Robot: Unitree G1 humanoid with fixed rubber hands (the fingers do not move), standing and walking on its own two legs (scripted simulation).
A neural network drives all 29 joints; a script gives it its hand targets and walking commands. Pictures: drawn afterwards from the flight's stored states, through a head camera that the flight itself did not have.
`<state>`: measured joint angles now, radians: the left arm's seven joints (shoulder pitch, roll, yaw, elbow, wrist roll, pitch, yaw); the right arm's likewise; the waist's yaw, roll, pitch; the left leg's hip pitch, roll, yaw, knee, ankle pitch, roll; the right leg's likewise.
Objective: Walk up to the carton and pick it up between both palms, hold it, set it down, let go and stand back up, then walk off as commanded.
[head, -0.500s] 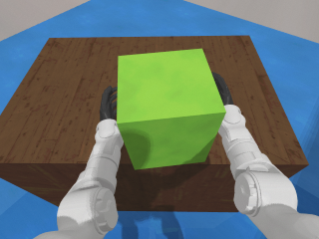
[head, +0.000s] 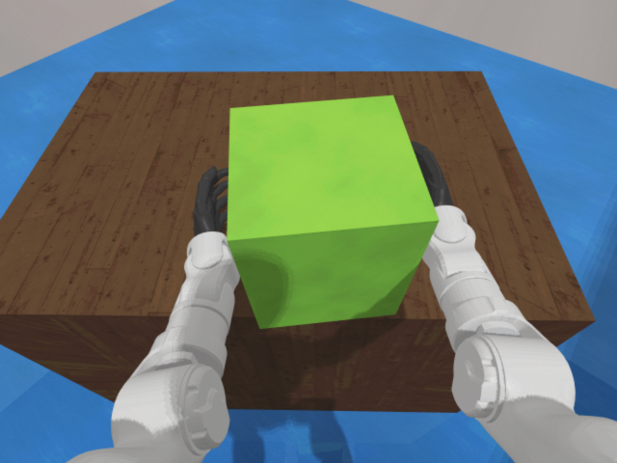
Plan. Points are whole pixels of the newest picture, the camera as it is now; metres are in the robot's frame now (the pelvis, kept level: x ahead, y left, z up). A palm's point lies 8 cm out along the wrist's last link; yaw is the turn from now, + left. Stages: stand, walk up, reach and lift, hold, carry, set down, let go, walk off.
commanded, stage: reach and lift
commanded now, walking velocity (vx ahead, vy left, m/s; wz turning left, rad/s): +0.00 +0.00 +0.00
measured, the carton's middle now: (321, 221) +0.42 -0.01 +0.05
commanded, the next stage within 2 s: none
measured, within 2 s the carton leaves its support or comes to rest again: leaves its support in 0.06 s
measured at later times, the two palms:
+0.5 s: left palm (207, 238) +0.37 +0.13 +0.09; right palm (448, 213) +0.38 -0.17 +0.10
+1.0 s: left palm (199, 223) +0.37 +0.14 +0.11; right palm (449, 214) +0.37 -0.16 +0.11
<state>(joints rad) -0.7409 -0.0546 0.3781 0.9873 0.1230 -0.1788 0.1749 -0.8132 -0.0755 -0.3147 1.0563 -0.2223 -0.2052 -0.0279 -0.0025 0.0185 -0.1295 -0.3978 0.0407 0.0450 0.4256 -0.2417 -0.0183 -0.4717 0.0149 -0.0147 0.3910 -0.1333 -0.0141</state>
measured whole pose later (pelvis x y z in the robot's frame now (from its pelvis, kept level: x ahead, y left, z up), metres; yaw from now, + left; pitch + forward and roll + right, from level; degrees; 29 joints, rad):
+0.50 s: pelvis -0.03 -0.01 +0.00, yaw +0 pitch +10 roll +0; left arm -0.73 -0.05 0.38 1.02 0.13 -0.29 0.16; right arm -0.78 -0.06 -0.34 1.09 -0.32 -0.36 -0.08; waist 0.00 0.00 -0.15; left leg -0.40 0.04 0.04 0.43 -0.21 -0.02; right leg -0.47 0.01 -0.02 0.39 -0.10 -0.02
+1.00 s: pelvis -0.03 -0.01 +0.00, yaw +0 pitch +10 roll +0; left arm -0.77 0.01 0.29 1.00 0.12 -0.08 0.16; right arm -0.78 -0.06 -0.25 1.11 -0.03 -0.22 -0.09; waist 0.00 0.00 -0.22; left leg -0.40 0.04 0.04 0.43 -0.20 -0.02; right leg -0.47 0.01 -0.02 0.39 -0.09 -0.02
